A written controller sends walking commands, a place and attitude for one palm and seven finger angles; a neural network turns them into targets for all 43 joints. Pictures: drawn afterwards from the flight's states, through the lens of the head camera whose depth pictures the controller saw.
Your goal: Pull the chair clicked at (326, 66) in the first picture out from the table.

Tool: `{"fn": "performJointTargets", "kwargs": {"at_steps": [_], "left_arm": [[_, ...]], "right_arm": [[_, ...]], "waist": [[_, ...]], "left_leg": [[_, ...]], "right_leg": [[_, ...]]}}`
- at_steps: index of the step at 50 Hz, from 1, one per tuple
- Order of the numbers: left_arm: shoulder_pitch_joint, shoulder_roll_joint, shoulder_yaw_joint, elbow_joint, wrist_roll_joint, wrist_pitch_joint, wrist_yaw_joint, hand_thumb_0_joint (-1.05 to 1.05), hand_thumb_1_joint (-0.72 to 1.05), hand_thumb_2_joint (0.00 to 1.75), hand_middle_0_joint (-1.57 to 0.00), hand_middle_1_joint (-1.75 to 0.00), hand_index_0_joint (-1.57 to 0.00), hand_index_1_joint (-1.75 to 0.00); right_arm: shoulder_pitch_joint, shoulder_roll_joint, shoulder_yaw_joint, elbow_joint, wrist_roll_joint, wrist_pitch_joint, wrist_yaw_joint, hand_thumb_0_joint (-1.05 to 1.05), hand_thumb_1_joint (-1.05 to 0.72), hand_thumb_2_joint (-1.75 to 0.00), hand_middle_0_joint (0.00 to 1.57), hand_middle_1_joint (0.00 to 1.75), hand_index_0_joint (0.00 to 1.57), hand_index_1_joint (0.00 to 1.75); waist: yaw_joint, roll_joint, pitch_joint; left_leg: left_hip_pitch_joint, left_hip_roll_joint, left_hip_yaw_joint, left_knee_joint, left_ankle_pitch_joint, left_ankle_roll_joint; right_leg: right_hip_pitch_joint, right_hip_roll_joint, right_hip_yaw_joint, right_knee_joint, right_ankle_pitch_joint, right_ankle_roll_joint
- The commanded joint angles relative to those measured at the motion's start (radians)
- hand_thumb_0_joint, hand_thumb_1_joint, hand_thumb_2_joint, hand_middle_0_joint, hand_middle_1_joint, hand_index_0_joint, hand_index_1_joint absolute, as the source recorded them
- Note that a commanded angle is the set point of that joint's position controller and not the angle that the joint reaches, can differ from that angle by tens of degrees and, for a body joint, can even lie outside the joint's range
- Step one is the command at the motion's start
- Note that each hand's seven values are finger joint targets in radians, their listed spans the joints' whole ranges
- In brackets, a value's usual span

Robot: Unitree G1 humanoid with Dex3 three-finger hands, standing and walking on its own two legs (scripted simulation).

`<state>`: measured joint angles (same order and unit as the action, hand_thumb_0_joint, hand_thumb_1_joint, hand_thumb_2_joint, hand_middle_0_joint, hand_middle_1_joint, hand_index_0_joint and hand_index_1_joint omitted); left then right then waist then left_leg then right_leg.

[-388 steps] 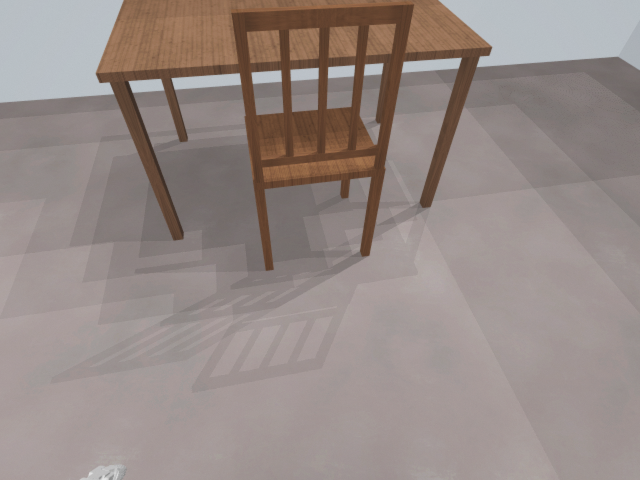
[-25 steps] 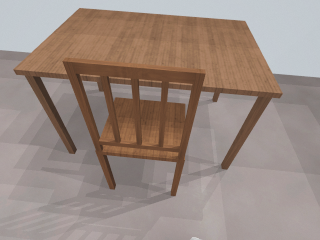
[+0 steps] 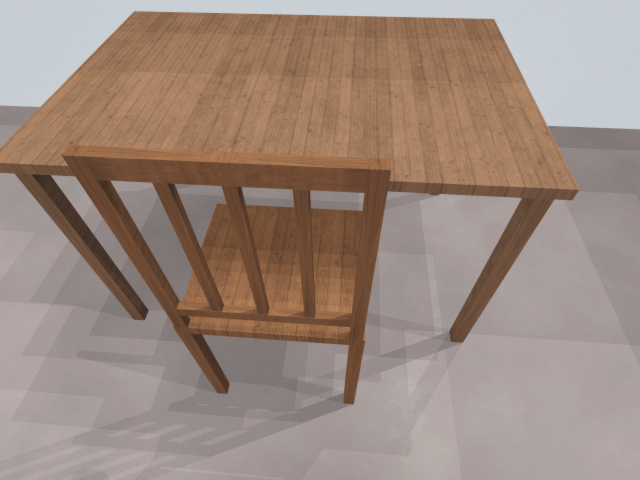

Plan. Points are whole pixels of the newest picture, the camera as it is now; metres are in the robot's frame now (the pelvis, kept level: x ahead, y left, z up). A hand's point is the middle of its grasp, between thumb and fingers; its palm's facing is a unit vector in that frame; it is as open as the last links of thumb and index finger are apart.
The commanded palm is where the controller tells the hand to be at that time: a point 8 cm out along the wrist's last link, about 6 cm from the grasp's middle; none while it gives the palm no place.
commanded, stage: come to a stop and stand still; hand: left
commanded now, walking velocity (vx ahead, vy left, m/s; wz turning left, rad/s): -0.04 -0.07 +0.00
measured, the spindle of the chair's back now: (250, 259) +0.45 +0.16 -0.06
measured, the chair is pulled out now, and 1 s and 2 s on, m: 0.00 0.00 0.00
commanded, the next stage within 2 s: look again from close up in 0.54 s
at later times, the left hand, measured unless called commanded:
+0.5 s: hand out of the picture -0.03 +0.18 -0.17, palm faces +0.03 -0.98 -0.21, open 7.4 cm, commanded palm none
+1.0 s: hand out of the picture +0.03 +0.19 -0.17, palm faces +0.01 -0.98 -0.19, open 7.3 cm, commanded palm none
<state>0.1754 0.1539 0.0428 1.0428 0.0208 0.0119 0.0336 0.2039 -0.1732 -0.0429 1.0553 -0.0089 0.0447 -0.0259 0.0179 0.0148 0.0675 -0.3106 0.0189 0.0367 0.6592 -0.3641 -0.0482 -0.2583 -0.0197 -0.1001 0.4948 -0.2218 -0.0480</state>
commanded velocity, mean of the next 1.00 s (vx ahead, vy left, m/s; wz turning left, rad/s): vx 0.00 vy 0.00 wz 0.00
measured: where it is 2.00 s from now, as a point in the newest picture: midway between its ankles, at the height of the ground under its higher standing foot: outside the picture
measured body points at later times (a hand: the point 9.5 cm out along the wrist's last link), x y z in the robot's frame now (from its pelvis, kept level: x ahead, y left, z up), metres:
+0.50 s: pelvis -0.01 +0.01 +0.00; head -0.01 +0.00 +0.45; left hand -0.03 +0.23 -0.15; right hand +0.04 -0.22 -0.16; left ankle +0.01 +0.13 -0.74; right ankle -0.01 -0.09 -0.74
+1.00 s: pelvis +0.01 +0.02 +0.00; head +0.02 +0.02 +0.45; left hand +0.03 +0.24 -0.16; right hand +0.00 -0.19 -0.16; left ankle +0.01 +0.13 -0.74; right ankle -0.01 -0.09 -0.74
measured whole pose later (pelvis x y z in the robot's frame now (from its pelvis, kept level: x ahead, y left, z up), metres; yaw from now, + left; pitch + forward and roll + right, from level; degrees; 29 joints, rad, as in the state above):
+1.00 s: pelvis +0.01 +0.02 +0.00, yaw -1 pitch -1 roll +0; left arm 0.28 0.17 -0.01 1.07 0.01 -0.01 0.03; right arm 0.30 -0.14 0.02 1.11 -0.01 -0.02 -0.02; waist 0.00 -0.01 0.02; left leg -0.20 0.00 0.06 0.47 -0.25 0.01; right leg -0.17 -0.02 -0.03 0.49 -0.30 -0.01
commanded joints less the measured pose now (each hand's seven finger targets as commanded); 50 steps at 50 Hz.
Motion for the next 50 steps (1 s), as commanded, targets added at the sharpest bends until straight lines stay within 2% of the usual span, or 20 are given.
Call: {"fn": "performJointTargets", "kwargs": {"at_steps": [1,2,3,4,7,9,11,12,13,15,17,18,19,20,22,26,30,38,43,50], "left_arm": [[0.039,0.139,0.027,-0.044,-0.006,0.002,0.011,0.0,0.9,0.9,-0.2,-0.3,-0.2,-0.3],[0.057,0.101,0.02,-0.044,-0.009,0.006,0.006,0.0,0.9,0.9,-0.2,-0.3,-0.2,-0.3],[0.074,0.078,0.016,-0.051,-0.009,0.008,0.007,0.0,0.9,0.9,-0.2,-0.3,-0.2,-0.3],[0.065,0.084,0.012,-0.036,-0.004,0.016,0.008,0.0,0.9,0.9,-0.2,-0.3,-0.2,-0.3],[0.102,0.085,0.002,-0.006,-0.002,0.018,0.001,0.0,0.9,0.9,-0.2,-0.3,-0.2,-0.3],[0.122,0.075,-0.004,0.008,-0.002,0.014,0.001,0.0,0.9,0.9,-0.2,-0.3,-0.2,-0.3],[0.154,0.075,-0.011,0.025,-0.002,0.006,0.003,0.0,0.9,0.9,-0.2,-0.3,-0.2,-0.3],[0.159,0.09,-0.014,0.033,-0.001,-0.002,0.004,0.0,0.9,0.9,-0.2,-0.3,-0.2,-0.3],[0.149,0.103,-0.019,0.038,-0.001,-0.01,0.005,0.0,0.9,0.9,-0.2,-0.3,-0.2,-0.3],[0.108,0.113,-0.021,0.041,-0.004,-0.019,0.002,0.0,0.9,0.9,-0.2,-0.3,-0.2,-0.3],[0.108,0.106,-0.025,0.049,-0.006,-0.024,0.0,0.0,0.9,0.9,-0.2,-0.3,-0.2,-0.3],[0.213,0.106,-0.029,0.048,0.016,-0.054,0.041,0.0,0.9,0.9,-0.2,-0.3,-0.2,-0.3],[0.162,0.154,-0.025,-0.001,0.002,-0.06,0.037,0.0,0.9,0.9,-0.2,-0.3,-0.2,-0.3],[0.137,0.148,-0.028,-0.025,-0.001,-0.06,0.031,0.0,0.9,0.9,-0.2,-0.3,-0.2,-0.3],[0.139,0.148,-0.029,-0.045,-0.001,-0.057,0.018,0.0,0.9,0.9,-0.2,-0.3,-0.2,-0.3],[0.165,0.131,-0.033,-0.055,-0.002,-0.044,0.009,0.0,0.9,0.9,-0.2,-0.3,-0.2,-0.3],[0.18,0.126,-0.034,-0.057,-0.005,-0.039,0.005,0.0,0.9,0.9,-0.2,-0.3,-0.2,-0.3],[0.185,0.12,-0.034,-0.033,-0.01,-0.043,0.006,0.0,0.9,0.9,-0.2,-0.3,-0.2,-0.3],[0.179,0.115,-0.035,-0.013,-0.009,-0.038,0.007,0.0,0.9,0.9,-0.2,-0.3,-0.2,-0.3],[0.182,0.108,-0.035,0.004,-0.008,-0.039,0.008,0.0,0.9,0.9,-0.2,-0.3,-0.2,-0.3]], "right_arm": [[0.137,-0.048,-0.005,-0.017,-0.003,-0.03,0.0,0.0,-0.9,-0.9,0.2,0.3,0.2,0.3],[0.107,-0.083,-0.007,-0.033,-0.007,-0.04,-0.002,0.0,-0.9,-0.9,0.2,0.3,0.2,0.3],[0.071,-0.127,-0.007,-0.058,-0.012,-0.04,-0.003,0.0,-0.9,-0.9,0.2,0.3,0.2,0.3],[0.024,-0.112,-0.002,-0.06,-0.011,-0.045,-0.008,0.0,-0.9,-0.9,0.2,0.3,0.2,0.3],[-0.012,-0.102,0.006,-0.064,-0.008,-0.05,-0.019,0.0,-0.9,-0.9,0.2,0.3,0.2,0.3],[-0.009,-0.11,0.003,-0.063,-0.007,-0.048,-0.017,0.0,-0.9,-0.9,0.2,0.3,0.2,0.3],[-0.002,-0.107,0.004,-0.055,-0.001,-0.048,-0.015,0.0,-0.9,-0.9,0.2,0.3,0.2,0.3],[-0.002,-0.094,0.007,-0.049,0.004,-0.048,-0.013,0.0,-0.9,-0.9,0.2,0.3,0.2,0.3],[0.01,-0.08,0.01,-0.049,0.008,-0.049,-0.009,0.0,-0.9,-0.9,0.2,0.3,0.2,0.3],[0.023,-0.075,0.013,-0.031,0.005,-0.04,-0.005,0.0,-0.9,-0.9,0.2,0.3,0.2,0.3],[0.039,-0.07,0.017,-0.015,0.005,-0.04,-0.004,0.0,-0.9,-0.9,0.2,0.3,0.2,0.3],[0.013,-0.129,0.009,-0.069,0.003,-0.064,0.007,0.0,-0.9,-0.9,0.2,0.3,0.2,0.3],[0.06,-0.08,0.017,-0.094,0.001,-0.06,0.015,0.0,-0.9,-0.9,0.2,0.3,0.2,0.3],[0.074,-0.082,0.019,-0.094,-0.002,-0.058,0.017,0.0,-0.9,-0.9,0.2,0.3,0.2,0.3],[0.083,-0.082,0.028,-0.098,-0.007,-0.06,0.021,0.0,-0.9,-0.9,0.2,0.3,0.2,0.3],[0.101,-0.09,0.031,-0.103,-0.005,-0.056,0.02,0.0,-0.9,-0.9,0.2,0.3,0.2,0.3],[0.117,-0.092,0.038,-0.082,-0.006,-0.064,0.018,0.0,-0.9,-0.9,0.2,0.3,0.2,0.3],[0.144,-0.08,0.046,-0.021,-0.001,-0.083,0.008,0.0,-0.9,-0.9,0.2,0.3,0.2,0.3],[0.144,-0.074,0.045,0.006,0.001,-0.082,0.004,0.0,-0.9,-0.9,0.2,0.3,0.2,0.3],[0.14,-0.073,0.041,0.026,0.002,-0.083,0.001,0.0,-0.9,-0.9,0.2,0.3,0.2,0.3]], "waist": [[-0.03,-0.048,-0.08],[-0.008,0.09,-0.068],[0.012,0.146,-0.049],[0.014,0.226,-0.043],[0.025,0.155,-0.066],[0.019,0.121,-0.084],[0.02,0.095,-0.097],[0.018,0.044,-0.072],[-0.004,0.022,-0.052],[-0.029,-0.071,-0.031],[-0.031,-0.077,-0.005],[-0.005,-0.087,-0.009],[-0.045,-0.086,-0.098],[-0.052,-0.076,-0.082],[-0.049,0.045,-0.038],[-0.04,-0.066,0.046],[-0.024,-0.035,0.036],[-0.008,-0.005,-0.033],[-0.007,0.004,-0.003],[-0.012,-0.014,-0.026]], "left_leg": [[0.213,0.066,-0.043,-0.276,0.276,0.032],[0.151,0.177,-0.166,-0.34,0.369,0.086],[0.04,0.243,-0.215,-0.375,0.4,0.135],[0.017,0.24,-0.239,-0.43,0.386,0.159],[0.092,0.219,-0.183,-0.395,0.482,0.193],[0.128,0.2,-0.155,-0.371,0.471,0.186],[0.141,0.169,-0.137,-0.333,0.415,0.159],[0.121,0.134,-0.125,-0.312,0.358,0.129],[0.122,0.101,-0.108,-0.309,0.288,0.091],[0.167,0.076,-0.085,-0.319,0.181,0.056],[0.18,0.075,-0.079,-0.332,0.179,0.059],[0.115,0.097,-0.05,-0.132,0.314,0.045],[0.097,0.055,-0.048,-0.165,0.114,0.049],[0.099,0.048,-0.045,-0.169,0.087,0.051],[0.093,0.052,-0.047,-0.201,0.12,0.062],[0.028,0.049,-0.068,-0.236,0.049,0.073],[0.017,0.055,-0.082,-0.275,0.05,0.077],[0.067,0.069,-0.074,-0.262,0.254,0.081],[0.073,0.072,-0.072,-0.273,0.258,0.08],[0.126,0.077,-0.069,-0.273,0.307,0.083]], "right_leg": [[-0.058,-0.161,0.15,-0.023,0.197,-0.036],[-0.054,-0.078,0.097,0.016,0.026,0.015],[0.009,-0.038,0.052,0.052,-0.086,0.039],[0.029,-0.024,0.043,0.118,-0.152,0.051],[-0.006,-0.031,0.077,0.198,-0.195,0.047],[0.003,-0.033,0.075,0.146,-0.161,0.055],[0.054,-0.041,0.086,-0.008,-0.061,0.061],[0.076,-0.052,0.123,-0.107,0.03,0.056],[0.065,-0.093,0.166,-0.149,0.084,0.042],[-0.012,-0.107,0.202,-0.175,0.015,0.025],[-0.032,-0.105,0.198,-0.205,-0.025,0.021],[0.023,-0.127,0.209,-0.137,0.342,0.043],[0.052,-0.164,0.238,-0.137,0.168,0.009],[-0.002,-0.15,0.234,-0.14,-0.022,-0.012],[-0.052,-0.121,0.205,-0.137,-0.107,-0.022],[-0.083,-0.089,0.195,-0.149,-0.24,-0.012],[-0.052,-0.078,0.176,-0.125,-0.198,-0.004],[0.054,-0.083,0.154,-0.082,0.057,0.004],[0.049,-0.081,0.145,-0.088,0.068,0.01],[0.055,-0.084,0.14,-0.093,0.11,0.016]]}}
